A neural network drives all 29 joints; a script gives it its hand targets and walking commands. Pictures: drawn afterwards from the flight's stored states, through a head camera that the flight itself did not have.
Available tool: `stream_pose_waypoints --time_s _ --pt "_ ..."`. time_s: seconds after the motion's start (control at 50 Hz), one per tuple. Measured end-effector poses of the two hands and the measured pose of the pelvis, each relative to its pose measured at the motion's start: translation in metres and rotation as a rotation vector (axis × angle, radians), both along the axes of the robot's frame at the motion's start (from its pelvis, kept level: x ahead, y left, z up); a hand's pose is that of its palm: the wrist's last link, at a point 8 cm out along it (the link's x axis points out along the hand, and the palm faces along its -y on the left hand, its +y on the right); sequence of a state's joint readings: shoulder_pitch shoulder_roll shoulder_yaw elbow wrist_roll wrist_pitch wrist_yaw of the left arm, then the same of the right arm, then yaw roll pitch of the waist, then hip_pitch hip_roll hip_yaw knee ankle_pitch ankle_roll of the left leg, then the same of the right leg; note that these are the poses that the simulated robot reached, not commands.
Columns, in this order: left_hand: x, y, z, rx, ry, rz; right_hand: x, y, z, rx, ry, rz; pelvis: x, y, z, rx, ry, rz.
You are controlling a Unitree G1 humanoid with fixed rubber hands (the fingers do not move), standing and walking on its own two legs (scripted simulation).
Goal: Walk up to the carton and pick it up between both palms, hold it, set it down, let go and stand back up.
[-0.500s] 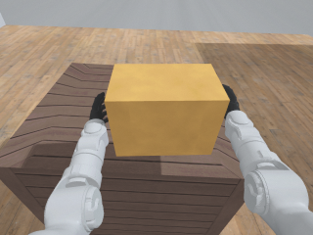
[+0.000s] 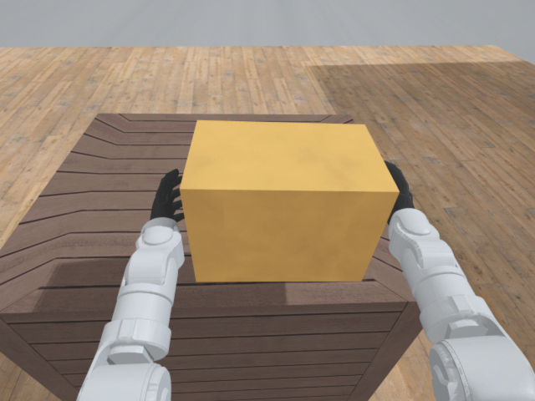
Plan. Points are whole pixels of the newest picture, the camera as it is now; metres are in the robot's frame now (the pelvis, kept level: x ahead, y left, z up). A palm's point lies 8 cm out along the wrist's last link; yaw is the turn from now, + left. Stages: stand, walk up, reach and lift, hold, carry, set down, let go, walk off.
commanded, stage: reach and lift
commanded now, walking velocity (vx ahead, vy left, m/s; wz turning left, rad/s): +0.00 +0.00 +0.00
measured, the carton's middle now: (281, 202) +0.41 -0.01 +0.12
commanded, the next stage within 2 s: hold in 0.86 s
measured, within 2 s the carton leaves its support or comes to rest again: neither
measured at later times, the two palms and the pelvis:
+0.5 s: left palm (159, 218) +0.35 +0.17 +0.14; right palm (402, 221) +0.35 -0.19 +0.13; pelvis +0.01 -0.01 +0.00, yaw +1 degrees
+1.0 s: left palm (160, 210) +0.36 +0.17 +0.15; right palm (408, 218) +0.34 -0.19 +0.14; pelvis +0.00 -0.01 +0.00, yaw +1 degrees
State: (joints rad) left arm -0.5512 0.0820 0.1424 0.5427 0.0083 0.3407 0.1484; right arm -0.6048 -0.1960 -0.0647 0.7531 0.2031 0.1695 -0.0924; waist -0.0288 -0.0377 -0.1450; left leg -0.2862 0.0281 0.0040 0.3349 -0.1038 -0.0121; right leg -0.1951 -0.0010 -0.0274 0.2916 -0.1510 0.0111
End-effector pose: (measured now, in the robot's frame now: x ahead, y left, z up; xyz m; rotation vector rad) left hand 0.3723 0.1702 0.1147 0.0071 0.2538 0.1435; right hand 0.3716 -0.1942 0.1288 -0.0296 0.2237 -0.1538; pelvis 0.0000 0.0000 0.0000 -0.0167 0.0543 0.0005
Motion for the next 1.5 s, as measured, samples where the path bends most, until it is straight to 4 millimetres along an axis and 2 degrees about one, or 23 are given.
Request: stream_pose_waypoints --time_s 0.12,0.38,0.74,0.98,1.26,1.5 --pt "0.001 0.002 0.007 0.017 0.000 -0.002 -0.001 0.001 -0.001 0.011 -0.001 -0.003 0.008 0.000 0.001 0.004 -0.028 0.007" --pt "-0.015 0.004 0.019 0.031 -0.030 0.008 -0.020 0.005 -0.003 0.027 -0.029 -0.013 0.019 -0.006 0.001 0.011 -0.096 0.028" --pt "-0.012 -0.005 0.037 0.013 -0.058 -0.016 -0.029 -0.002 0.019 0.016 -0.059 -0.054 0.005 -0.012 0.001 0.012 -0.113 0.019" --pt "-0.015 -0.002 0.035 0.020 -0.026 -0.017 -0.032 0.000 0.015 0.020 -0.029 -0.055 -0.004 -0.010 0.001 0.012 -0.124 0.019" --pt "-0.017 0.003 0.046 0.017 -0.052 0.002 -0.026 0.005 0.028 0.013 -0.058 -0.033 -0.005 -0.007 0.001 0.009 -0.124 0.024" --pt "-0.024 0.004 0.046 0.018 -0.048 0.010 -0.030 0.006 0.029 0.021 -0.056 -0.026 -0.001 -0.007 0.001 0.009 -0.130 0.027"
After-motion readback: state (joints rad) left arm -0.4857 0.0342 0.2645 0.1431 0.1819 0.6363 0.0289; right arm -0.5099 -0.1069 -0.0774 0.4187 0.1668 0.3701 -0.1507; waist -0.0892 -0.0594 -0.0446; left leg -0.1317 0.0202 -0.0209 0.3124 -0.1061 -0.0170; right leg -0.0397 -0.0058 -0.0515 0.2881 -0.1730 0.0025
